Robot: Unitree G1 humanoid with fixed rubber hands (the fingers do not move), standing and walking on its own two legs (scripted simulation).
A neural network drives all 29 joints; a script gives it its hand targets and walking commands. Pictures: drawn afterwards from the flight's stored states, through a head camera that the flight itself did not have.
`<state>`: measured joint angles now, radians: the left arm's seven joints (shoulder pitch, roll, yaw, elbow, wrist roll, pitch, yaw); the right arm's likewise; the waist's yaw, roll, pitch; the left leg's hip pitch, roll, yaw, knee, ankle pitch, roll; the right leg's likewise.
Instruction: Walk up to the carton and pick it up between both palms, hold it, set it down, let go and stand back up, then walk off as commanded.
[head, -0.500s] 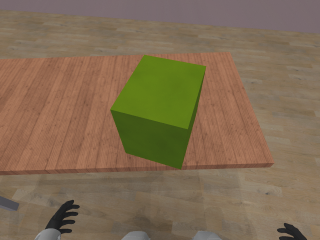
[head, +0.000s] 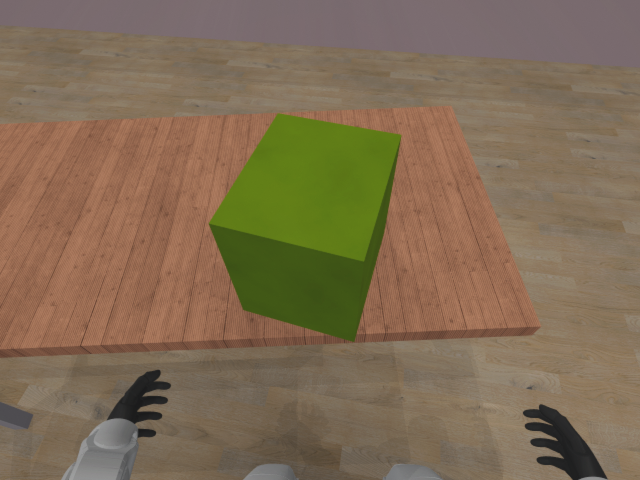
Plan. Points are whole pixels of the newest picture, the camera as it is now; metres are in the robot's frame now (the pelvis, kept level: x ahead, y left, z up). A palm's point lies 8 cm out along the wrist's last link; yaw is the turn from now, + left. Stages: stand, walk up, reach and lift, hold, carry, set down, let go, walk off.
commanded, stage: reach and lift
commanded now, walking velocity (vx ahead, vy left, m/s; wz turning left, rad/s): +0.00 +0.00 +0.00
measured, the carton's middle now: (316, 229) +0.44 +0.05 +0.02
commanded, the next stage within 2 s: none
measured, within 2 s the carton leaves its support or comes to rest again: neither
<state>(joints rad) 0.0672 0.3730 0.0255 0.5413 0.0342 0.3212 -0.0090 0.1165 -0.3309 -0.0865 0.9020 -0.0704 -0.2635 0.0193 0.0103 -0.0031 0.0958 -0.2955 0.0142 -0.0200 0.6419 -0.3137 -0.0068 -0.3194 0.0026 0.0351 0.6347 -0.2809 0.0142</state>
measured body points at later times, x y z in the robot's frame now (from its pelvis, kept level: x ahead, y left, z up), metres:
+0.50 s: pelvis +0.01 +0.01 +0.02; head +0.00 +0.02 +0.47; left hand +0.17 +0.28 -0.05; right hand +0.15 -0.22 -0.05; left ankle +0.02 +0.13 -0.72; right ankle +0.04 -0.13 -0.72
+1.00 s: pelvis +0.01 +0.00 +0.02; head +0.01 +0.01 +0.47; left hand +0.19 +0.27 +0.00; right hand +0.17 -0.18 +0.00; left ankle +0.02 +0.13 -0.72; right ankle +0.04 -0.13 -0.72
